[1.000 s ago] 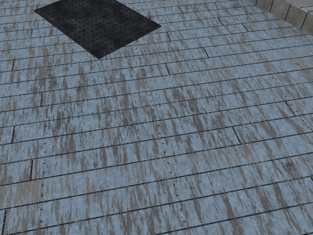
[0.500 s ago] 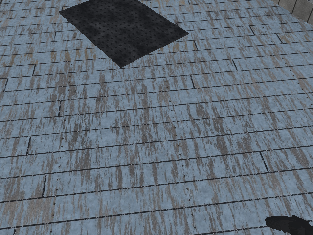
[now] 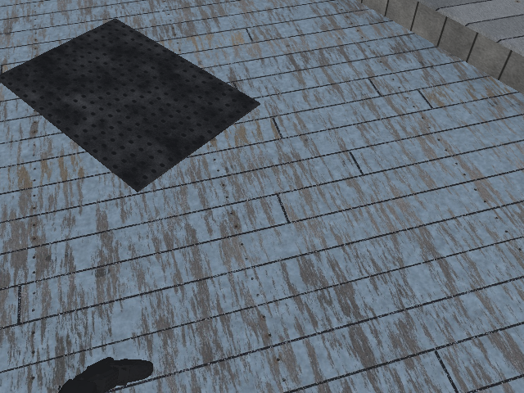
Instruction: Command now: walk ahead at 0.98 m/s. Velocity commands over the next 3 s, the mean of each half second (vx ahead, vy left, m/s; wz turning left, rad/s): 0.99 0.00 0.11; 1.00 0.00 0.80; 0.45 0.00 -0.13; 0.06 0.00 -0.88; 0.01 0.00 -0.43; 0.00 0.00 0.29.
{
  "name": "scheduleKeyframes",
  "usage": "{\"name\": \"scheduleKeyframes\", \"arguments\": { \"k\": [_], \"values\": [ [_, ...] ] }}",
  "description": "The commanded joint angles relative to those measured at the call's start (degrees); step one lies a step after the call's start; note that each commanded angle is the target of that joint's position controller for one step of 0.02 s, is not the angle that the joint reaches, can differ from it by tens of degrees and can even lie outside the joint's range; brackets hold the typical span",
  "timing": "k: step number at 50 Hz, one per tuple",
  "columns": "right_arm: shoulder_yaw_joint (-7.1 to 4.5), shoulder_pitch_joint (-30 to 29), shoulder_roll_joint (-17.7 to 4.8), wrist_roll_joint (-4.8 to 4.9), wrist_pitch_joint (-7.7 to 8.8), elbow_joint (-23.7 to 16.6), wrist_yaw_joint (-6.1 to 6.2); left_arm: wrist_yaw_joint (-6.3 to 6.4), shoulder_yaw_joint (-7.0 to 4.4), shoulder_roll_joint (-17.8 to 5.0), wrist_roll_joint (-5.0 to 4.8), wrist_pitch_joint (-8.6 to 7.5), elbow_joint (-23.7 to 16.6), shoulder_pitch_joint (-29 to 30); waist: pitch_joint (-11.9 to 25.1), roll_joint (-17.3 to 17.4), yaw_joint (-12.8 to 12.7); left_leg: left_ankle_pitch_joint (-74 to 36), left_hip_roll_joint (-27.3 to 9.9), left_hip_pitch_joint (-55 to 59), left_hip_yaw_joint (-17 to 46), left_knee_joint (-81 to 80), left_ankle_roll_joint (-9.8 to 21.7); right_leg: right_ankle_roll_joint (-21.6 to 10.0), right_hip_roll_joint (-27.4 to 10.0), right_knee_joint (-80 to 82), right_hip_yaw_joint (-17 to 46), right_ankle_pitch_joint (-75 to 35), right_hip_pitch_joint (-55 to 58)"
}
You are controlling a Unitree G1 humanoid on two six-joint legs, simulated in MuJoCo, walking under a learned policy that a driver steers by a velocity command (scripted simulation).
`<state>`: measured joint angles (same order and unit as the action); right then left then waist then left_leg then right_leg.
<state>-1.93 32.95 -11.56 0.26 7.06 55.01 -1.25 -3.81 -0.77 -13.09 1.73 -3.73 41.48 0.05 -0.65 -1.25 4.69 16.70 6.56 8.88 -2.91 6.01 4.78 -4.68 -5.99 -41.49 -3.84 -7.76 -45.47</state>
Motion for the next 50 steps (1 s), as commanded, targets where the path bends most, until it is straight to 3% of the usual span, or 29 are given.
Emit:
{"name": "scheduleKeyframes", "arguments": {
  "k": [1,3,5,6,7,8,9,10,11,14,16,19,22,26,27,28,29,30,31,32,34,37,40,41,42,44,47,49,50],
  "values": [
    [-0.9,-0.06,-8.42,0.13,1.15,-2.03,0.81,0.16,0.27,-2.41,-0.45,-0.79,-4.22,7.53,-7.75,2.46,-1.94,-44.29,-14.35,-8.52,2.99,-5.25,2.65,-1.86,4.49,8.39,-4.38,-3.0,11.85],
    [-1.0,0.54,-10.95,-0.85,0.4,-1.04,1.65,1.09,-0.16,-4.17,-0.26,-0.75,-3.97,5.84,-3.4,5.78,-3.67,-69.02,-16.0,-0.06,2.15,3.65,1.72,-3.27,9.07,9.67,-6.16,4.5,15.9],
    [-1.61,-0.77,-13.76,-2.43,-1.22,-0.1,2.98,2.43,-1.67,-8.02,-0.42,-0.76,-0.12,-8.19,5.11,9.25,-10.92,-80.39,-18.0,2.42,2.19,23.07,1.27,-5.31,11.8,10.22,-4.22,13.17,29.58],
    [-1.94,-4.11,-14.66,-2.66,-1.92,-0.65,3.17,3.39,-2.78,-9.97,-0.36,-0.73,3.79,-20.63,10.35,9.18,-16.97,-74.07,-17.28,-2.96,0.88,38.23,1.68,-6.77,10.06,13.09,-2.49,14.05,42.75],
    [-1.25,-5.28,-11.15,-2.73,-1.74,-2.24,2.79,4.58,-4.33,-14.31,0.94,-0.44,5.91,-31.08,17.07,4.58,-19.58,-51.15,-13.74,-16.71,0.2,58.53,2.84,-8.82,-0.89,9.26,8.69,29.82,58.18],
    [0.87,1.97,-1.7,1.09,-0.75,-4.78,0.88,4.12,-5.4,-17.45,1.92,-0.64,5.99,-29.07,24.52,-16.06,-10.91,7.96,-1.84,-44.86,4.58,82.55,-0.14,-19.29,-18.19,16.86,45.92,43.3,77.04],
    [-0.3,-5.57,-8.69,0.61,-0.14,-5.21,1.53,3.22,-5.2,-12.53,0.78,-0.41,5.97,-25.87,19.58,-3.89,-13.21,5.05,-4.59,-53.13,9.18,83.62,2.39,-16.95,-14.63,24.15,48.42,45.35,72.86],
    [-0.44,-12.6,-8.99,0.58,0.22,-7.53,1.55,3.07,-4.59,-10.15,0.33,-1.04,6.75,-21.71,9.56,-1.13,-11.45,-0.58,-7.79,-54.8,8.8,79.44,2.87,-14.61,-12.82,26.06,37.69,38.04,63.01],
    [-0.09,-14.19,-7.84,0.02,0.29,-7.97,1.29,2.82,-4.01,-7.02,0.64,-1.53,7.66,-19.94,4.47,4.45,-8.86,-2.01,-9.61,-51.68,8.56,75.11,2.97,-12.87,-11.02,28.3,31.82,31.31,53.06],
    [0.84,-14.9,-3.8,-2.79,-2.27,-8.79,-0.51,3.18,-2.26,-2.29,-0.11,-2.94,10.64,-20.61,-2.2,2.85,-3.08,-1.6,-13.05,-45.8,8.55,68.19,1.04,-9.07,-4.92,32.67,21.2,27.16,36.31],
    [1.37,-19.22,-3.42,-3.47,-3.03,-11.22,-1.51,3.17,-2.74,-4.96,-1.17,-3.83,11.5,-21.11,-5.68,0.44,-2.09,-4.16,-15.26,-50.1,6.49,62.95,-0.84,-9.64,-4.35,37.25,18.18,27.39,32.57],
    [1.87,-27.89,-4.29,-2.11,-2.95,-14.43,-1.94,2.37,-2.8,-6.29,-1.05,-5.0,11.22,-21.72,-9.26,1.15,-3.3,-16.63,-14.61,-48.83,4.19,47.31,-0.83,-6.73,-1.05,40.09,5.67,11.67,29.4],
    [2.39,-33.32,-3.59,-0.86,-2.64,-15.41,-2.83,2.39,-2.61,-7.65,-2.1,-6.16,12.28,-24.92,-9.03,0.72,-5.26,-29.93,-10.97,-39.56,-1.37,35.41,1.79,-2.85,-1.06,44.29,-1.64,-3.09,31.24],
    [1.74,-34.84,-6.66,-1.76,-2.3,-14.66,-2.55,4.57,-2.38,-10.28,-0.65,-4.75,13.45,-29.53,-4.29,-3.31,-5.47,-24.52,-3.61,-39.14,-8.06,28.96,4.72,0.99,-3.26,33.77,-7.07,-41.83,52.76],
    [1.12,-29.28,-7.8,-1.13,-2.72,-12.91,-2.39,5.42,-2.54,-11.77,-0.18,-4.13,12.56,-28.58,2.19,-5.16,-2.74,-21.09,0.07,-32.59,-8.54,31.01,4.92,2.04,-3.3,23.87,-8.06,-56.36,55.44],
    [0.69,-22.27,-9.11,-1.96,-2.4,-11.18,-2.23,6.06,-3.05,-13.94,0.26,-3.05,12.2,-27.87,3.89,-7.51,0.94,-15.59,1.3,-26.62,-8.61,30.46,6.26,2.47,-5.06,11.57,-8.1,-61.42,53.97],
    [-0.59,-11.02,-11.9,-2.08,-2.47,-7.77,-1.68,6.55,-3.4,-14.83,0.83,-2.04,11.49,-25.4,7.75,-8.09,6.22,-13.31,0.93,-15.81,-5.72,27.78,8.55,2.54,-6.51,-3.57,-7.42,-58.7,50.44],
    [-2.54,-1.09,-14.71,-2.47,-2.94,-5.08,-0.61,6.39,-3.51,-14.46,1.42,-1.86,11.12,-23.53,11.11,-7.12,10.75,-7.75,-2.35,-4.12,0.34,27.47,9.87,1.73,-3.7,-21.8,-7.5,-41.18,41.44],
    [-4.63,-4.0,-21.11,-3.5,-3.98,-4.7,0.35,4.29,-1.29,-4.05,0.38,-2.61,7.07,-27.75,14.04,14.17,0.61,-12.34,-18.41,18.24,26.5,30.1,19.83,4.97,6.73,-46.3,-4.19,31.74,9.79],
    [-5.72,-3.2,-21.92,-1.63,-4.71,-5.5,0.28,4.27,-1.28,-7.88,-0.92,-4.09,3.65,-21.26,21.76,9.78,3.73,-1.89,-21.42,21.95,46.9,17.95,23.98,4.13,9.52,-53.76,6.21,34.18,0.17],
    [-4.84,-8.31,-15.85,-1.03,-4.65,-4.86,0.5,4.34,-0.82,-8.58,-0.35,-5.57,0.76,-13.13,6.32,-2.37,-0.18,-3.36,-17.99,4.34,37.88,9.27,16.89,2.18,3.27,-42.16,8.31,24.77,-0.56],
    [-3.02,-11.95,-10.16,-0.18,-3.46,-5.12,1.02,3.63,-0.09,-6.21,2.59,-2.38,-0.16,-13.09,-0.75,-3.97,-6.68,-8.5,-11.08,-15.65,28.33,6.7,14.46,4.89,-0.02,-33.96,8.17,27.27,7.1],
    [-3.46,-11.3,-12.94,0.03,-1.74,-6.19,0.91,2.85,0.75,-5.36,2.57,-0.8,-5.61,-4.77,-5.94,-0.44,-6.36,-12.62,-8.83,-28.62,25.88,2.17,15.22,7.98,-0.84,-18.1,4.63,24.01,9.74],
    [-3.44,-11.58,-12.36,-0.15,-1.7,-6.52,0.76,2.66,0.79,-5.48,2.29,-0.51,-5.99,-1.57,-6.21,-1.64,-5.29,-13.43,-5.81,-29.68,23.31,1.26,13.27,8.22,0.18,-14.61,2.99,18.15,10.89],
    [-3.9,-10.42,-14.02,-0.08,-1.5,-6.8,0.76,2.29,1.4,-4.56,1.69,-0.8,-8.07,0.77,-6.81,2.51,-4.48,-18.9,-6.22,-31.34,23.77,1.85,12.75,7.99,0.39,-7.17,3.04,11.9,13.34],
    [-4.32,-7.21,-13.83,0.36,-1.41,-6.18,0.27,2.19,1.57,-4.84,0.83,-1.25,-9.35,4.74,-5.5,2.74,-1.24,-28.26,-5.72,-27.92,23.26,3.07,10.0,7.16,2.59,1.27,2.49,1.89,17.17],
    [-4.98,-5.9,-15.8,0.54,-1.82,-6.56,0.61,2.54,1.44,-6.21,0.09,-1.46,-10.92,6.03,-3.19,5.46,0.12,-37.77,-7.79,-19.73,25.48,7.53,7.8,5.56,4.48,8.53,3.68,0.61,20.98],
    [-5.36,-6.67,-17.36,0.3,-1.9,-6.55,1.15,3.63,0.05,-9.73,0.27,-1.68,-9.56,0.34,1.57,3.94,-2.81,-49.85,-7.22,-14.65,25.74,17.13,4.94,4.61,7.64,12.88,4.03,6.02,30.74],
    [-5.86,-9.02,-19.93,-0.28,-1.87,-7.26,1.11,4.39,-1.27,-12.56,-0.34,-1.98,-7.34,-8.32,6.98,4.11,-7.69,-51.01,-6.86,-15.32,25.72,27.37,3.92,4.16,7.83,12.22,4.42,10.36,40.59]
  ]
}}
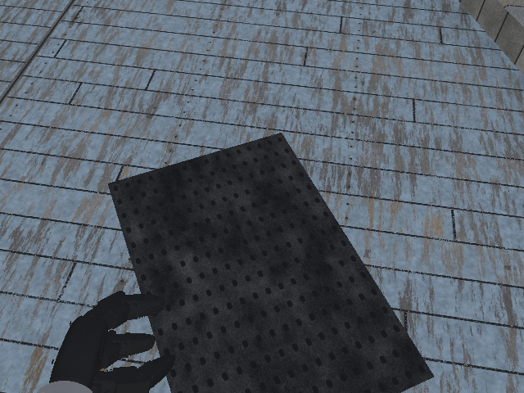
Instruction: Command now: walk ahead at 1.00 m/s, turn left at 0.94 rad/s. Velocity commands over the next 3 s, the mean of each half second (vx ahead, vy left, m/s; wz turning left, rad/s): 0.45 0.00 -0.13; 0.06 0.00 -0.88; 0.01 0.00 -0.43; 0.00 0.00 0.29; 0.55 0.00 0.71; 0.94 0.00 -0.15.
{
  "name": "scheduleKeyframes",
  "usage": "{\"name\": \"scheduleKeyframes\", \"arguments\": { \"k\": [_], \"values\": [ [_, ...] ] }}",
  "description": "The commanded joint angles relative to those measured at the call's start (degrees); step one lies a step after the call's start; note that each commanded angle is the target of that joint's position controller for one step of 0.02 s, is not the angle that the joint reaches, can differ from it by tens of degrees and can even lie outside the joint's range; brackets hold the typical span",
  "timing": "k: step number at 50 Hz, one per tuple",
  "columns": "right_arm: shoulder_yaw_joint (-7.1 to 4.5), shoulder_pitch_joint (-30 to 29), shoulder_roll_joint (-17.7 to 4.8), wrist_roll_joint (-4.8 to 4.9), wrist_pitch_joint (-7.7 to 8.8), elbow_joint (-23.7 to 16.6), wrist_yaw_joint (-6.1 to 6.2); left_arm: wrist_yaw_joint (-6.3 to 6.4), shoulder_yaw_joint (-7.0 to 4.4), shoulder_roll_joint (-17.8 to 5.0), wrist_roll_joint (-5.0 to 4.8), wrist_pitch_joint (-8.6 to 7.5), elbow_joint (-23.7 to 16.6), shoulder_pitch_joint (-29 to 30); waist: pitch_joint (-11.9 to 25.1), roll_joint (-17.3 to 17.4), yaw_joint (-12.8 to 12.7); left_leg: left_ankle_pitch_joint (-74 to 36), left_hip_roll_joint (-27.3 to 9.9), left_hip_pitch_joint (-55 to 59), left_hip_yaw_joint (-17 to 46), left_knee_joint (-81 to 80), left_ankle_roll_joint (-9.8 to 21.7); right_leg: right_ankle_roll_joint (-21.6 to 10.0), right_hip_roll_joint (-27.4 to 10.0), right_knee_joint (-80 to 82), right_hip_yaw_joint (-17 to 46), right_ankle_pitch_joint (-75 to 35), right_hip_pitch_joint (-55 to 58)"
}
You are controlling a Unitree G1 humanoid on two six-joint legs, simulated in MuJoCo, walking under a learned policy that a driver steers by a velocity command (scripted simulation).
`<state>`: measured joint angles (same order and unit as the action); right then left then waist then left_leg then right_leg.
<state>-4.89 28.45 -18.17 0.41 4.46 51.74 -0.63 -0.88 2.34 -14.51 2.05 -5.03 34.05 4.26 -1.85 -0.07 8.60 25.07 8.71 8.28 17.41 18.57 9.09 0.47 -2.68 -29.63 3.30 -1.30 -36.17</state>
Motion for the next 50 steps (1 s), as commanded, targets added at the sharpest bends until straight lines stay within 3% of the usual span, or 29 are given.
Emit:
{"name": "scheduleKeyframes", "arguments": {
  "k": [1,2,3,4,5,6,7,8,10,12,13,15,18,19,20,21,22,24,29,33,37,38,39,40,41,42,43,45,50],
  "values": [
    [-2.71,-8.09,-12.9,-1.01,1.22,-4.93,0.22,2.53,-5.82,-14.18,-0.48,-0.78,2.98,-25.47,14.12,2.86,-18.82,-55.43,-7.05,-20.96,4.06,29.34,-1.32,-1.78,0.86,-2.2,-0.68,8.79,45.05],
    [-0.49,-8.39,-4.15,-1.6,1.79,-6.25,0.43,3.61,-6.87,-17.23,1.45,-1.01,5.28,-37.52,21.37,-6.23,-21.22,-22.35,-3.66,-28.59,-1.58,50.03,-1.48,-3.62,-12.62,-2.71,10.81,20.41,56.14],
    [1.19,2.8,0.57,2.12,1.48,-8.87,0.51,2.68,-8.02,-21.76,2.7,-0.9,5.21,-31.09,28.36,-27.65,-11.34,5.38,2.84,-43.01,-8.18,65.64,-4.6,-13.48,-26.85,8.68,46.1,12.84,63.09],
    [1.06,-0.24,-4.48,-0.54,0.52,-5.66,1.4,1.7,-7.47,-14.42,1.34,-0.71,3.81,-25.95,21.37,-13.79,-11.97,0.09,-3.15,-47.38,-8.5,66.11,-3.91,-14.22,-22.2,8.85,43.16,9.57,56.64],
    [0.9,-5.55,-4.85,-1.32,0.17,-5.39,1.12,1.03,-6.08,-8.75,0.65,-1.04,4.46,-23.0,13.86,-6.86,-12.35,-3.81,-4.5,-46.58,-9.49,63.63,-4.91,-14.29,-18.71,7.4,31.05,-4.3,48.48],
    [1.19,-10.01,-3.76,-2.08,0.18,-6.5,0.74,0.54,-5.4,-6.4,0.73,-1.17,6.5,-23.79,9.42,-1.65,-12.39,-3.41,-4.82,-46.48,-10.33,61.66,-5.78,-14.27,-16.0,6.93,23.82,-20.81,42.8],
    [1.5,-13.28,-2.28,-2.79,0.07,-8.23,0.2,0.55,-5.02,-5.86,-0.01,-1.62,8.87,-26.95,7.35,-1.38,-12.62,-1.57,-5.12,-47.42,-9.68,58.93,-6.06,-14.34,-13.93,7.2,19.46,-28.99,39.95],
    [2.12,-13.51,-0.76,-3.27,-0.33,-9.44,-0.14,0.57,-5.13,-6.27,-0.74,-2.03,11.15,-28.46,5.85,-6.05,-11.37,0.71,-5.87,-48.81,-9.47,56.3,-6.7,-15.05,-13.55,7.33,18.03,-33.5,38.75],
    [2.76,-16.34,-0.37,-4.04,-0.87,-11.49,-0.47,0.54,-4.79,-5.45,-2.12,-2.17,13.13,-28.01,4.81,-5.61,-8.93,1.38,-8.11,-48.17,-11.74,45.76,-7.85,-13.29,-11.25,9.46,14.76,-35.1,35.6],
    [4.2,-19.49,1.47,-3.41,-0.89,-13.12,-1.26,0.91,-4.84,-6.66,-1.22,-1.2,12.51,-23.75,5.7,-2.56,-7.09,-7.83,-6.68,-34.35,-16.64,30.65,-9.14,-10.69,-4.89,12.04,8.05,-38.79,22.69],
    [4.88,-17.44,2.43,-2.05,-1.02,-13.66,-1.27,0.88,-6.0,-10.27,-0.75,-0.93,12.01,-21.74,5.46,-8.18,-5.03,-14.61,-6.04,-27.89,-16.47,22.92,-9.13,-10.21,-4.06,11.33,6.79,-38.41,18.55],
    [4.53,-18.19,-0.67,-1.43,-1.86,-13.22,-0.87,0.29,-7.16,-11.76,-1.88,-0.11,11.68,-21.34,5.15,-8.25,-4.73,-24.93,-5.11,-20.72,-15.76,17.44,-8.92,-7.18,-2.96,10.97,8.06,-24.5,16.23],
    [3.2,-16.35,-4.81,-2.99,-1.5,-12.17,0.73,0.4,-7.69,-11.09,-2.89,0.91,11.27,-23.97,4.99,-2.34,-3.94,-33.3,-8.19,-11.28,-13.31,11.47,-7.59,-3.09,0.48,1.78,10.21,-10.32,13.89],
    [2.77,-14.28,-7.04,-3.78,-0.79,-12.48,1.4,0.33,-7.71,-10.13,-3.11,1.03,10.68,-25.82,6.71,2.44,-3.54,-46.55,-14.4,-7.12,-9.63,10.53,-6.57,-1.7,4.3,-8.13,8.04,0.82,11.67],
    [2.44,-10.69,-9.97,-4.42,-0.53,-13.78,1.58,0.94,-6.94,-5.82,-4.05,1.65,9.45,-32.66,15.32,13.54,-5.37,-71.02,-32.7,0.24,2.53,12.34,-2.29,-0.65,8.9,-25.58,2.48,34.78,8.47],
    [2.02,-10.18,-8.17,-1.93,-1.54,-14.14,1.24,2.35,-7.11,-7.05,-4.21,3.33,10.41,-38.89,22.5,15.88,-6.3,-74.84,-37.96,0.22,7.72,11.3,2.31,-1.19,8.54,-36.01,-0.16,41.5,7.97],
    [2.6,-13.71,-5.02,-0.77,-2.07,-15.4,1.41,2.56,-7.64,-8.76,-2.44,4.76,11.77,-38.53,18.78,9.57,-7.7,-64.98,-34.16,-4.07,5.1,9.42,2.33,-0.99,6.06,-40.31,-0.01,37.75,6.67],
    [3.48,-20.78,-1.52,-1.22,-2.61,-16.42,2.38,1.7,-7.97,-7.92,-1.24,6.41,10.95,-33.75,10.57,7.99,-10.07,-52.11,-28.67,-11.72,-2.91,4.86,2.0,0.81,3.36,-42.01,-1.52,32.08,4.09],
    [2.77,-20.66,-1.48,-1.92,-2.25,-15.41,3.41,0.06,-8.04,-5.4,-1.22,9.3,7.06,-27.38,7.26,7.74,-11.61,-43.36,-27.58,-19.71,-12.55,0.26,3.82,1.79,1.32,-39.8,-2.85,26.33,6.47],
    [1.73,-21.38,-2.93,-2.56,-2.59,-15.42,2.89,-1.83,-7.29,-4.5,-1.64,10.3,3.03,-20.82,6.79,10.25,-10.81,-28.77,-26.91,-23.88,-19.53,-0.36,0.85,0.26,-0.4,-23.43,-4.77,21.48,13.73],
    [0.04,-18.8,-6.32,-2.34,-3.47,-15.07,1.79,-2.68,-7.57,-6.24,-2.03,10.26,0.32,-16.89,6.52,9.66,-9.43,-19.07,-29.19,-24.8,-22.75,3.89,-2.22,-1.82,1.7,-11.25,-9.17,22.2,21.15],
    [-0.27,-18.59,-6.74,-1.99,-3.89,-15.0,1.5,-2.66,-7.8,-6.6,-1.92,9.95,0.51,-18.13,6.51,7.49,-10.52,-14.61,-28.39,-26.87,-24.77,7.83,-4.58,-2.69,2.75,-5.8,-9.49,20.04,25.35],
    [-0.46,-15.97,-6.02,-2.16,-4.61,-14.2,1.17,-2.27,-8.39,-8.39,-1.41,9.32,1.98,-21.66,6.13,1.02,-11.54,-6.88,-25.64,-31.62,-27.31,16.11,-8.17,-3.81,2.71,0.57,-5.1,17.68,30.81],
    [0.21,-12.68,-2.4,-2.2,-5.73,-14.55,0.57,-1.04,-9.49,-14.78,-1.07,8.52,1.46,-22.5,2.08,-17.49,-10.47,11.11,-18.0,-43.49,-32.73,33.64,-13.2,-7.19,-11.09,11.54,16.17,9.95,31.99],
    [0.86,-18.74,-2.44,-2.8,-6.88,-19.43,1.55,-0.33,-11.32,-21.86,-0.56,8.24,-1.15,-22.67,1.19,-18.5,-12.67,15.14,-10.75,-51.69,-22.08,42.04,-14.8,-16.01,-20.01,13.45,31.98,-2.52,26.89],
    [0.7,-22.18,-3.94,-2.43,-7.25,-19.85,2.0,0.14,-11.26,-19.41,-0.47,8.56,-0.03,-24.04,1.56,-11.06,-13.73,10.35,-12.32,-50.99,-16.52,45.71,-14.1,-17.09,-16.86,13.28,27.09,2.28,26.41],
    [0.59,-20.76,-3.96,-1.43,-6.91,-19.15,2.05,0.58,-10.39,-17.23,-0.67,8.82,-0.46,-19.85,-0.4,-10.31,-10.76,3.38,-12.68,-49.82,-15.11,44.48,-13.36,-15.06,-12.53,13.12,21.81,6.64,23.83],
    [0.02,-17.23,-5.29,-2.35,-5.94,-16.51,1.89,0.83,-9.66,-14.31,-1.27,9.01,-2.52,-12.54,1.59,-9.96,-8.0,-5.18,-11.89,-45.89,-15.88,44.48,-12.8,-12.0,-5.88,11.22,15.69,4.25,23.33],
    [0.67,-18.21,-3.65,-1.97,-6.38,-16.31,1.22,0.21,-9.76,-13.74,-1.7,8.43,-1.67,-16.97,5.03,-5.13,-9.84,-5.43,-9.56,-44.95,-14.19,38.83,-12.65,-12.48,-4.44,9.05,19.66,1.42,28.07]
  ]
}}
Over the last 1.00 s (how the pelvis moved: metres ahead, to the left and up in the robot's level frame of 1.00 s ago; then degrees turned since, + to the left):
0.98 0.11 -0.01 29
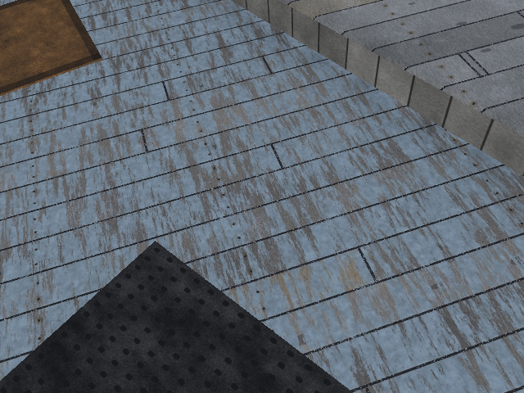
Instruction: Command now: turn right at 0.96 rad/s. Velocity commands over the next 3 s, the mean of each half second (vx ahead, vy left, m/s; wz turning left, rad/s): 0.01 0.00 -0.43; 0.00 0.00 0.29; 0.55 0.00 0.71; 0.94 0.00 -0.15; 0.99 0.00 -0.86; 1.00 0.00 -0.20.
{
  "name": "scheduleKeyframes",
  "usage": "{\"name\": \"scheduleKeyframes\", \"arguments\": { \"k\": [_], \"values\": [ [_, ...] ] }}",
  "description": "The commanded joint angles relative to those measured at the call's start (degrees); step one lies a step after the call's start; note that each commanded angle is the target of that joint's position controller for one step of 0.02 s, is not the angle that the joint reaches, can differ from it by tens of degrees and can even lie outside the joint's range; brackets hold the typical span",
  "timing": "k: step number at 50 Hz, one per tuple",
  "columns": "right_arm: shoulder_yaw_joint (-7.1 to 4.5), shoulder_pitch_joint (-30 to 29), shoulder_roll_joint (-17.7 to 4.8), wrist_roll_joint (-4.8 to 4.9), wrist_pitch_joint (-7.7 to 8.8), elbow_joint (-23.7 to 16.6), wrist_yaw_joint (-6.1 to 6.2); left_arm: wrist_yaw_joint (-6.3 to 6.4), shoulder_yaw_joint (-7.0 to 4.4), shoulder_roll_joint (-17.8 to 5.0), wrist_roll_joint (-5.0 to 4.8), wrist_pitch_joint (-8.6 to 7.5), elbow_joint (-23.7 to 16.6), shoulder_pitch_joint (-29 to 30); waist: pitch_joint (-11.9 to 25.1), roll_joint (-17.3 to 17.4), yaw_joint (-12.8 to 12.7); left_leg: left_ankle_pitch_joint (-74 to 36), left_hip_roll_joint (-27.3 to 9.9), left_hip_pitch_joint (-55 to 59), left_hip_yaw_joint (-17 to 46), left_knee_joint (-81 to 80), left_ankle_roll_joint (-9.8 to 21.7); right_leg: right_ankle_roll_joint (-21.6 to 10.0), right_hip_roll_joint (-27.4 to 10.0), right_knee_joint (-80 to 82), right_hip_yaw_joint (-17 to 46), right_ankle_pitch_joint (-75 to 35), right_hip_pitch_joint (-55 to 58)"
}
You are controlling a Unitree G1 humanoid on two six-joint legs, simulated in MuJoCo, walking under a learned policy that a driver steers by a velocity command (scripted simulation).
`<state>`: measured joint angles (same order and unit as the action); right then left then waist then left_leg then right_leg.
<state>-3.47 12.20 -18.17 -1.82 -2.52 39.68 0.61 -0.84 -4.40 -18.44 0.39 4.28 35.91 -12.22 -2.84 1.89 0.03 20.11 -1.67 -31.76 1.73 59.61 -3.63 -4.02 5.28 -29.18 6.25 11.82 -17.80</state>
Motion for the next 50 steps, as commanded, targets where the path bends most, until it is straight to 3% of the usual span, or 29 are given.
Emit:
{"name": "scheduleKeyframes", "arguments": {
  "k": [1,7,10,12,13,14,15,16,17,18,20,21,24,27,29,30,31,32,33,35,37,40,41,42,43,45,48,49,50],
  "values": [
    [-0.61,-2.76,-3.58,0.34,0.56,-4.53,0.05,0.17,-3.13,-9.98,0.08,-0.84,-3.46,-1.25,5.81,-7.71,-1.85,-0.19,1.35,-5.2,1.99,-4.35,0.19,-8.33,-12.46,8.61,18.61,-9.86,10.41],
    [-0.16,-2.67,-3.79,1.07,0.79,-4.09,0.49,0.16,-2.41,-8.97,0.98,-1.12,-2.58,-2.2,7.0,-8.95,-2.61,1.88,3.08,3.78,1.65,-13.08,2.38,-8.61,-13.07,6.82,21.98,-16.04,8.3],
    [0.0,-0.95,-3.84,1.72,0.97,-3.75,0.62,-0.01,-1.99,-8.56,1.02,-1.08,-2.08,-0.58,6.87,-9.53,-1.5,3.15,4.37,11.03,1.09,-19.41,3.8,-7.43,-12.29,6.18,23.68,-19.87,6.03],
    [0.21,2.07,-3.13,1.67,1.37,-2.9,1.01,0.23,-1.58,-7.9,0.44,-1.08,-1.64,1.19,6.33,-8.71,0.87,-1.93,4.66,18.54,0.71,-30.3,5.0,-5.09,-10.53,4.95,23.92,-17.3,3.53],
    [0.22,3.14,-3.29,1.17,1.76,-2.52,1.43,0.54,-1.12,-6.84,-0.1,-1.26,-1.42,1.4,5.96,-6.76,1.75,-6.9,2.8,23.84,2.22,-38.08,5.83,-2.6,-8.61,3.34,22.81,-10.62,0.39],
    [-0.09,1.37,-6.47,0.17,2.09,-3.43,1.93,0.68,-0.17,-3.56,-0.24,-1.64,-1.38,-1.09,6.15,2.74,-0.12,-5.11,-7.55,26.9,13.25,-44.71,8.15,0.75,-3.74,-4.23,16.94,3.74,-3.61],
    [-0.95,-2.88,-11.25,-0.01,1.94,-4.93,1.5,1.05,-0.24,-3.83,-0.23,-1.8,-1.9,-2.5,3.75,11.54,-1.53,-13.58,-18.21,24.19,26.61,-47.62,14.18,2.63,6.78,-12.19,4.79,17.38,-10.0],
    [-0.95,-0.2,-9.18,0.38,1.91,-3.78,0.96,1.3,-1.26,-7.57,1.28,-1.67,-0.78,-1.78,4.5,7.67,0.07,-18.38,-19.94,19.49,26.21,-45.65,18.71,3.4,3.21,-22.0,3.91,20.44,-6.1],
    [0.09,-1.64,-5.83,0.94,2.09,-3.55,0.59,1.04,-1.38,-7.25,0.93,-1.65,0.12,-1.72,3.47,4.69,-1.05,-19.84,-16.84,17.97,21.71,-44.91,18.51,3.71,2.49,-25.39,4.3,17.75,-4.92],
    [0.46,-3.7,-4.25,0.97,2.12,-3.53,0.48,0.74,-1.18,-6.23,0.68,-1.53,1.31,-2.26,2.52,3.56,-1.76,-20.2,-13.09,17.01,16.43,-44.23,16.73,4.33,2.16,-27.82,3.98,14.65,-3.98],
    [0.62,-4.7,-3.87,0.89,2.22,-3.19,0.9,0.11,-0.7,-4.82,0.53,-1.19,2.46,-3.31,3.07,6.55,-1.79,-25.08,-9.05,20.64,11.05,-42.56,14.74,5.36,2.39,-27.66,2.68,13.07,-5.1],
    [0.68,-3.61,-3.66,0.92,2.19,-2.62,0.91,0.04,-0.34,-4.1,0.38,-1.08,2.92,-2.87,3.4,6.28,-1.05,-26.98,-8.36,22.4,9.79,-41.8,14.49,5.83,2.24,-25.46,1.88,13.4,-5.03],
    [0.69,-1.1,-3.63,1.01,2.07,-0.83,0.67,0.25,1.01,-1.57,-0.05,-0.73,3.35,-0.33,4.41,6.92,0.92,-26.01,-8.15,26.23,9.33,-40.3,14.29,6.19,-0.11,-13.39,-1.31,14.89,-1.73],
    [0.15,0.31,-4.96,0.76,1.34,0.98,0.21,0.99,1.56,-1.2,-0.54,-0.79,5.02,-0.7,4.3,8.62,1.2,-27.06,-7.69,26.07,10.18,-38.44,14.03,5.03,-0.69,-0.08,-5.01,11.35,4.22],
    [0.19,0.55,-4.58,1.13,1.32,1.92,0.19,1.69,1.89,-1.37,0.04,-1.66,6.86,-2.59,4.47,6.01,-0.35,-28.1,-6.94,21.88,9.68,-36.33,10.81,3.48,-2.39,12.67,-3.24,-2.62,12.9],
    [0.48,1.13,-3.52,1.16,1.8,1.73,0.04,2.02,1.78,-3.44,0.76,-2.41,6.85,-2.29,6.2,2.75,0.25,-24.41,-6.3,18.77,9.33,-35.73,8.43,2.41,-7.01,12.97,2.35,-5.6,17.39],
    [0.95,1.59,-1.68,1.79,2.32,1.04,-0.28,2.22,1.17,-6.95,0.94,-2.84,6.97,0.7,5.08,-6.47,3.13,-16.79,-1.4,18.06,4.65,-36.1,6.54,0.03,-11.85,10.04,7.58,-12.44,13.81],
    [1.26,0.15,-1.45,1.46,2.15,2.45,-0.12,1.82,2.13,-3.36,0.55,-3.3,7.13,2.24,5.15,-6.66,1.98,-10.81,-0.33,23.61,3.4,-38.09,5.76,-1.11,-13.01,9.77,7.77,-9.56,8.5],
    [1.2,-0.18,-1.76,1.3,1.99,3.65,-0.22,1.83,2.76,-1.75,0.81,-3.67,7.46,3.09,3.19,-5.43,1.68,-11.81,-0.57,23.28,4.51,-38.58,5.85,-0.1,-11.28,10.27,5.46,-5.54,8.11],
    [0.03,-2.93,-4.73,1.71,1.89,3.3,-0.6,3.02,1.5,-5.51,0.94,-3.63,8.71,0.94,1.2,-6.83,-0.1,-16.61,0.35,18.88,5.44,-34.4,6.84,0.61,-9.38,9.15,2.9,-4.5,9.81],
    [-0.28,-2.7,-4.8,2.02,1.76,2.82,-1.02,3.76,0.17,-8.13,0.56,-3.08,9.67,-1.81,1.05,-8.9,-0.98,-16.07,2.47,13.33,4.18,-28.37,6.88,-1.24,-11.75,8.48,3.16,-5.7,11.34],
    [-0.73,-0.96,-3.28,1.25,0.68,2.57,-1.27,4.09,0.05,-6.59,0.87,-2.27,8.09,-0.22,-0.21,-12.5,-1.51,7.44,4.37,7.11,-1.03,-11.0,6.51,-9.24,-23.17,11.05,8.21,-13.34,8.66],
    [-1.14,-1.76,-3.51,1.08,0.06,2.11,-1.43,4.08,0.32,-5.7,1.15,-2.37,7.41,0.21,-1.46,-10.02,-1.73,12.63,2.8,4.64,-1.44,-3.73,6.36,-11.92,-26.25,11.5,8.61,-19.72,7.87],
    [-1.28,-1.91,-3.22,1.17,-0.44,1.67,-1.68,4.04,0.4,-5.43,1.28,-2.51,7.12,1.06,-1.99,-7.03,-0.89,12.85,0.99,3.61,-1.15,-2.01,5.99,-12.06,-26.66,11.33,6.62,-22.8,8.0],
    [-1.16,-1.24,-2.59,1.26,-0.76,1.44,-2.06,4.0,0.39,-5.52,1.43,-2.67,6.78,2.97,-1.77,-6.27,0.37,10.83,-0.35,4.27,-1.05,-4.33,5.66,-9.94,-24.86,10.36,3.23,-23.4,8.74],
    [-0.97,-0.93,-2.09,1.75,-0.92,0.94,-2.92,3.66,0.1,-6.28,1.56,-2.87,6.11,5.11,0.3,-8.48,0.12,6.85,0.13,8.55,-3.2,-11.17,5.17,-6.46,-21.36,8.09,-2.43,-23.6,10.26],
    [-1.5,-0.11,-2.93,2.09,-1.03,-0.35,-3.51,2.77,-0.57,-7.77,1.0,-2.74,6.23,4.63,3.06,-9.87,-0.51,3.76,2.15,13.57,-6.54,-19.73,5.5,-4.09,-21.24,2.79,-6.06,-22.13,11.92],
    [-1.61,1.7,-2.57,1.8,-0.83,-0.16,-3.29,2.53,-0.68,-7.9,0.51,-2.73,6.21,5.01,3.86,-8.21,0.83,-0.54,3.34,17.34,-7.43,-25.31,6.08,-2.37,-20.62,-1.68,-8.27,-19.38,10.32],
    [-2.17,4.33,-3.72,1.2,-0.23,0.5,-2.6,2.19,-0.7,-7.38,0.53,-2.96,6.76,3.16,5.14,-2.81,2.2,-6.69,3.6,23.24,-2.74,-32.43,7.3,0.62,-18.25,-10.92,-11.46,-12.0,6.06]
  ]
}}
Over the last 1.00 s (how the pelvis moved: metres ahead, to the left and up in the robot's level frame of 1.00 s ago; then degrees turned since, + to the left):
0.31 -0.05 0.02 -35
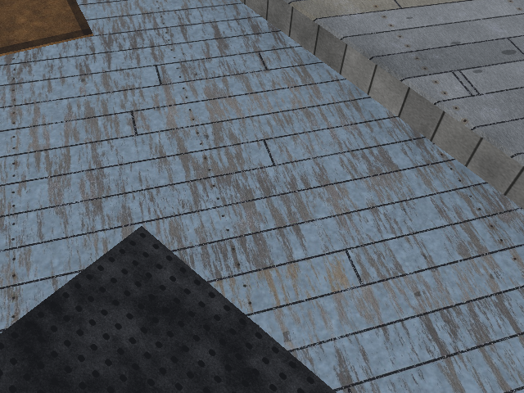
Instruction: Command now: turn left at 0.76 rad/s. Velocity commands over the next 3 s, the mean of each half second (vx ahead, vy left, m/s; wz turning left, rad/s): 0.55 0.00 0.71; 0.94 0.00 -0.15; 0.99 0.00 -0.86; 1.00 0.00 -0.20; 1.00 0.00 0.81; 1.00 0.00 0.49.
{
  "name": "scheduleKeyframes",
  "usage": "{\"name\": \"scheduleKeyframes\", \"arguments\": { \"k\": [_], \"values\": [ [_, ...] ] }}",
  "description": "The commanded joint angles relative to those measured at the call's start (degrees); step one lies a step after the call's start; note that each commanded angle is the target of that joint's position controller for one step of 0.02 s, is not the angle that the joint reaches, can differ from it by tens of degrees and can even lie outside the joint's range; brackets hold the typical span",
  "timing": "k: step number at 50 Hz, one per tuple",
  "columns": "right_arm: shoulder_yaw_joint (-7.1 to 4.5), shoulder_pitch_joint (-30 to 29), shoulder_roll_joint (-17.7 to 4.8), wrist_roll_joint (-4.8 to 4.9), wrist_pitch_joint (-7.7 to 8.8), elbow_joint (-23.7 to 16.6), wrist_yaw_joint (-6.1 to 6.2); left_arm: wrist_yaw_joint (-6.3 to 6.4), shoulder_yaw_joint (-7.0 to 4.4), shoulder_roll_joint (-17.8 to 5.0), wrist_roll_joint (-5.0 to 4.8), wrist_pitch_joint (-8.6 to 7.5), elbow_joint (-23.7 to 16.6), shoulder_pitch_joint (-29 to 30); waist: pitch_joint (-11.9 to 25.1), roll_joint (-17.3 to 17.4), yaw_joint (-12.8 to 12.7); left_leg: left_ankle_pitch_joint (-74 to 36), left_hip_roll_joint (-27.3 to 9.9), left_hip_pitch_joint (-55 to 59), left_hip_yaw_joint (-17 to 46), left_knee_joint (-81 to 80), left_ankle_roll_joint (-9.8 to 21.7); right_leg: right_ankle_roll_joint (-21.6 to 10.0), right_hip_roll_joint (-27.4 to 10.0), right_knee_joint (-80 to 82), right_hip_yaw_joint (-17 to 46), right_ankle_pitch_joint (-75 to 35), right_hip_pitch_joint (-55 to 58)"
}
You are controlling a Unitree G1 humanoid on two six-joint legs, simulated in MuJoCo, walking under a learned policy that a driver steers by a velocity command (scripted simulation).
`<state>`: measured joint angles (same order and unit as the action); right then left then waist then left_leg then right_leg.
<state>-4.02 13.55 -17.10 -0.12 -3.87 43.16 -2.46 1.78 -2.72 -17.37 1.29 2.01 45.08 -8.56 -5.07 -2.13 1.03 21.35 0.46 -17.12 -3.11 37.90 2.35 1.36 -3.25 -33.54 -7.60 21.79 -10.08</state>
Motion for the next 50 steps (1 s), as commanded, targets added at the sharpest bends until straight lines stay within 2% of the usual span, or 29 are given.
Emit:
{"name": "scheduleKeyframes", "arguments": {
  "k": [1,2,3,4,5,7,10,16,22,25,26,27,28,29,30,31,32,34,36,38,40,41,42,43,45,47,48,49,50],
  "values": [
    [-3.38,4.57,-12.68,-1.17,2.06,-3.99,1.33,-0.87,-1.79,-5.97,0.13,-0.63,-4.03,-1.71,6.53,16.05,1.17,-22.3,-11.73,14.1,24.45,-19.29,5.32,-0.19,-2.53,-22.07,-1.7,0.85,-14.82],
    [-4.7,10.99,-17.49,-0.34,2.25,-2.87,0.57,-0.59,-0.77,-3.81,1.24,0.11,-8.13,3.07,10.37,19.23,3.16,-14.19,-19.14,16.65,43.17,-22.88,15.38,0.31,6.01,-29.86,7.23,18.9,-25.4],
    [-4.62,11.2,-15.66,-0.23,2.17,-2.79,0.18,-0.82,-0.79,-5.48,1.84,-0.13,-8.17,4.1,8.8,11.95,3.33,10.69,-18.73,17.25,44.54,-25.96,17.31,-0.65,3.35,-33.05,12.41,15.69,-29.24],
    [-3.78,8.16,-12.52,-0.35,1.63,-3.17,0.29,-1.6,-1.34,-7.19,1.36,-0.89,-8.02,6.12,3.46,8.41,2.78,29.14,-16.5,13.63,41.91,-28.74,15.95,-1.6,1.47,-31.4,12.75,9.32,-31.57],
    [-3.12,5.09,-11.23,-0.35,1.28,-3.82,0.59,-2.18,-1.72,-8.09,0.77,-1.81,-7.76,6.79,0.1,7.95,1.22,28.08,-13.54,10.1,38.33,-30.12,13.3,-1.39,0.74,-27.74,11.71,4.58,-30.57],
    [-2.71,4.24,-10.07,-0.47,2.18,-4.29,1.26,-2.94,-1.45,-7.12,1.92,-2.69,-5.81,5.21,1.64,7.86,1.13,17.46,-9.3,10.36,32.78,-30.22,10.97,0.03,0.73,-24.2,10.88,-3.61,-26.83],
    [-3.0,7.71,-10.8,0.01,3.91,-2.87,0.94,-3.49,-0.94,-5.34,1.97,-3.04,-5.58,5.71,3.67,5.02,1.72,11.69,-7.35,13.52,30.99,-28.91,11.0,1.41,1.61,-20.24,10.69,-8.55,-28.22],
    [-2.53,11.03,-9.84,-0.13,5.52,-2.14,1.33,-3.14,-0.44,-5.23,1.26,-3.41,-7.43,11.01,1.72,8.81,4.32,6.51,-6.8,12.27,31.68,-28.39,11.62,4.35,1.52,-10.05,9.93,-14.6,-30.77],
    [-2.07,12.93,-10.43,-0.26,7.27,-0.97,1.67,-4.09,-0.04,-5.56,0.76,-4.72,-10.77,17.1,-0.42,8.51,7.01,2.5,-9.33,13.41,32.76,-28.91,11.7,1.1,1.33,-0.54,8.56,-16.14,-27.2],
    [-2.15,10.35,-11.43,-0.24,7.84,-0.58,2.07,-4.1,-0.05,-5.96,0.41,-5.2,-11.58,13.12,-0.75,9.42,3.95,-5.32,-11.03,10.9,32.04,-28.62,10.88,-1.8,1.41,3.82,7.71,-13.26,-17.18],
    [-1.93,9.53,-11.39,-0.23,8.1,-0.15,2.04,-3.68,-0.52,-6.8,0.46,-5.37,-10.67,8.82,0.62,8.89,1.47,-17.69,-10.04,9.45,29.84,-25.41,9.71,-2.79,3.29,5.41,6.3,-11.12,-9.66],
    [-1.65,9.38,-11.12,-0.36,8.35,0.57,1.9,-2.79,-1.49,-8.45,0.66,-5.63,-8.33,0.49,5.23,6.03,-2.8,-34.46,-7.31,7.43,25.76,-15.01,8.2,-4.17,5.24,6.14,5.27,-9.29,2.13],
    [-1.31,7.72,-10.3,-0.24,8.72,0.48,1.71,-1.58,-2.74,-11.62,1.27,-5.98,-5.52,-12.12,12.55,1.83,-9.18,-39.11,-3.16,-0.7,20.53,2.26,6.25,-6.5,1.41,5.11,9.7,-4.75,18.51],
    [0.24,8.78,-4.71,1.0,9.5,-1.76,1.74,-0.73,-4.24,-17.43,2.65,-6.01,-4.67,-22.28,21.62,-11.11,-11.91,-19.1,3.88,-15.72,13.67,24.73,3.44,-11.08,-13.78,12.35,35.33,25.26,33.5],
    [1.1,7.31,-3.48,0.61,9.51,-2.59,1.96,-1.39,-3.89,-15.92,2.11,-6.2,-4.07,-18.54,18.07,-14.22,-8.22,3.48,7.2,-27.23,12.8,33.73,3.46,-12.53,-19.39,21.79,56.41,33.72,30.12],
    [0.89,3.71,-5.79,-0.86,9.03,-2.06,2.03,-1.83,-3.03,-11.08,1.56,-6.15,-4.51,-13.3,9.69,-4.63,-6.35,-1.81,2.79,-30.84,13.21,37.87,4.53,-12.68,-18.44,19.62,50.35,28.06,22.66],
    [0.95,1.29,-6.41,-1.92,9.05,-2.16,1.15,-2.2,-2.4,-8.27,1.03,-6.43,-4.33,-12.12,7.51,0.87,-5.56,-5.11,0.42,-29.8,12.35,36.55,4.61,-12.68,-15.65,19.17,41.66,21.28,17.65],
    [1.38,-0.23,-5.36,-2.72,8.57,-2.65,-0.23,-2.23,-1.32,-5.58,1.2,-7.11,-2.73,-12.26,3.51,-0.83,-2.88,-6.36,-2.19,-28.5,11.71,31.94,3.84,-11.61,-11.09,23.16,32.73,14.92,10.28],
    [2.13,-2.78,-4.17,-3.69,7.84,-3.99,-0.89,-2.55,-0.87,-4.81,0.01,-7.85,-0.69,-14.23,0.21,-2.84,-1.53,-7.08,-4.91,-29.97,7.93,29.32,2.13,-12.88,-8.44,26.43,30.44,9.63,6.63],
    [2.91,-8.96,-3.66,-4.21,7.76,-7.02,-1.14,-2.69,-0.93,-4.86,-0.87,-8.44,0.58,-16.6,-2.63,-1.3,-1.81,-9.85,-6.22,-33.88,5.27,25.35,0.2,-14.98,-7.36,29.5,28.34,2.57,4.85],
    [3.64,-15.43,-3.21,-3.74,8.17,-9.5,-1.46,-2.7,-0.76,-3.8,-1.33,-8.8,1.5,-18.54,-4.7,0.8,-2.91,-14.89,-5.31,-30.63,2.21,16.05,-1.43,-14.72,-3.79,30.82,22.86,-12.51,1.11],
    [4.6,-16.66,-1.68,-3.12,8.58,-10.94,-1.94,-2.31,-1.49,-5.98,-1.22,-8.91,1.22,-16.76,-3.98,-2.46,-1.77,-18.7,-5.01,-24.09,2.62,7.91,-1.69,-14.23,-3.51,31.1,22.04,-17.3,-2.1],
    [4.9,-17.49,-1.19,-2.96,8.47,-10.5,-2.24,-2.25,-1.69,-6.22,-1.65,-9.06,1.51,-16.55,-2.54,-1.05,-2.05,-22.66,-3.22,-17.5,0.93,4.39,-1.76,-13.7,-2.03,32.72,19.77,-22.93,-4.47],
    [5.1,-18.52,-1.03,-2.51,8.61,-11.1,-2.22,-2.17,-2.03,-8.02,-2.02,-9.31,1.75,-17.19,-2.1,-2.37,-2.02,-23.97,-2.52,-11.39,0.24,1.46,-1.31,-13.6,-3.97,33.2,20.67,-29.98,-5.86],
    [4.58,-19.12,-2.76,-2.21,8.45,-10.81,-1.26,-2.27,-2.12,-8.8,-2.31,-9.1,2.94,-18.66,-0.51,-0.71,-2.07,-24.62,-0.79,-7.19,-0.11,-2.65,-0.4,-12.59,-4.61,30.14,19.74,-41.59,0.42],
    [3.0,-11.17,-6.4,-2.33,8.58,-8.4,0.33,-2.02,-2.56,-11.32,-1.51,-8.77,3.9,-19.76,7.46,-2.36,1.57,-17.36,2.43,4.06,0.66,-4.76,0.7,-10.31,-4.69,16.31,19.1,-59.05,6.66],
    [1.91,-0.95,-8.27,-2.05,8.7,-5.34,1.37,-1.98,-2.97,-12.73,-1.01,-8.33,4.04,-18.69,13.18,-2.27,6.87,-14.29,2.74,15.93,0.66,-5.66,0.98,-9.2,-3.47,2.84,18.24,-59.59,4.22],
    [0.45,9.19,-11.28,-2.57,8.79,-2.92,2.8,-2.09,-2.84,-11.5,-0.8,-8.36,3.41,-17.1,18.01,-1.46,11.58,-9.18,-3.26,30.27,4.67,-3.8,1.22,-8.58,-0.67,-12.36,17.82,-48.65,-6.08],
    [-1.02,16.45,-15.53,-5.08,9.11,-2.27,3.81,-2.09,-0.86,-1.84,-1.5,-8.65,1.45,-20.14,26.47,11.61,9.95,15.95,-21.11,43.31,26.12,-7.54,3.39,-8.41,4.46,-35.03,14.71,-10.84,-19.77]
  ]
}}
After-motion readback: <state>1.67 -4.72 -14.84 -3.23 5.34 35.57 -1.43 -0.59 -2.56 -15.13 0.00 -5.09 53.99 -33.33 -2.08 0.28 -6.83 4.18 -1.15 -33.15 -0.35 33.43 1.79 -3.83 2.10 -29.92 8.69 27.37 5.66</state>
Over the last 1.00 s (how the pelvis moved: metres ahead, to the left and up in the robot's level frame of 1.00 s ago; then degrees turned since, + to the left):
-0.01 0.05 -0.01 2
